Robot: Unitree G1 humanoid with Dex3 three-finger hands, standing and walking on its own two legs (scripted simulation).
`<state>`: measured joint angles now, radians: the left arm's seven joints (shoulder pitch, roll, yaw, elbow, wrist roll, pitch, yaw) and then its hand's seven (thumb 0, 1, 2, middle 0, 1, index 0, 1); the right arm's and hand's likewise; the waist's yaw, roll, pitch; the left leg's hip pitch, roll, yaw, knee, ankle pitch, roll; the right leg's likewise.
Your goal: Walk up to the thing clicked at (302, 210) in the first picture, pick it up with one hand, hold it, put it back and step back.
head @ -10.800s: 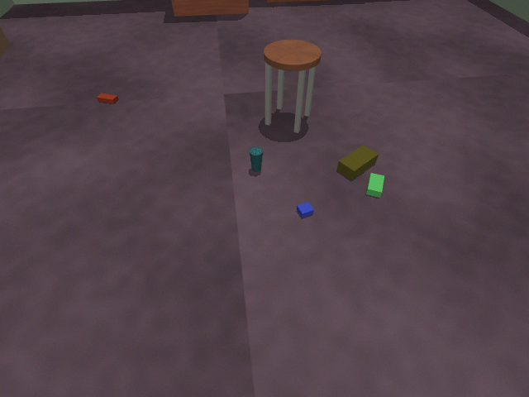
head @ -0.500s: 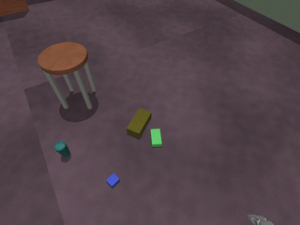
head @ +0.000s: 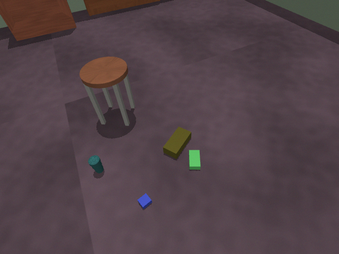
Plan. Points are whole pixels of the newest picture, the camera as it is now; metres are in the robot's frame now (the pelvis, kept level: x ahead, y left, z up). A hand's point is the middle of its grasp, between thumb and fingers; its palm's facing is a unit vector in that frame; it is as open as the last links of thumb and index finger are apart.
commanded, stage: walk up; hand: left
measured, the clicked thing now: (144, 201) +0.55 +0.22 -0.76
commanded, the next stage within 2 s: stand in 1.38 s
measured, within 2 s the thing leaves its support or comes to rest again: neither
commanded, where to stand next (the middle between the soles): +0.15 +0.03 m, yaw -3 degrees
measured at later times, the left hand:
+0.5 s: hand out of the picture +0.13 +0.29 -0.17, palm faces -0.06 -0.92 -0.39, open 7.4 cm
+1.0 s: hand out of the picture +0.11 +0.28 -0.17, palm faces -0.11 -0.93 -0.36, open 7.4 cm
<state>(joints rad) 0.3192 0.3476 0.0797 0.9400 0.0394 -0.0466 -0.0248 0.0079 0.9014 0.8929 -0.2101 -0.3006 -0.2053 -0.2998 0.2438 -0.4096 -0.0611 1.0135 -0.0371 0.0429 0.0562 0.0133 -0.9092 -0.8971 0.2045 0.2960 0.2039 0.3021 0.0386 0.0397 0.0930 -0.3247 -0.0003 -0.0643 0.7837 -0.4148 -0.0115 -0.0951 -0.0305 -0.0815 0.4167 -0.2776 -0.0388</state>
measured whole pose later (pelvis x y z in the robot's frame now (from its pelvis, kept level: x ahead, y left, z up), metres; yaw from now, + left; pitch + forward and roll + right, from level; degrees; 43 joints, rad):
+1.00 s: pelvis +0.00 +0.02 -0.02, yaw -4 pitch -3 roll +0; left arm 0.15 0.38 0.03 1.00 0.02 0.00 -0.02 0.01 0.91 0.89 -0.21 -0.30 -0.20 -0.30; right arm 0.18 -0.38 -0.03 0.99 -0.02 -0.01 0.01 0.01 -0.91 -0.90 0.21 0.30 0.21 0.30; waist -0.02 0.00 0.12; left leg -0.24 0.03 0.00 0.69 -0.44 0.02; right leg -0.28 0.02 0.04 0.63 -0.29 -0.01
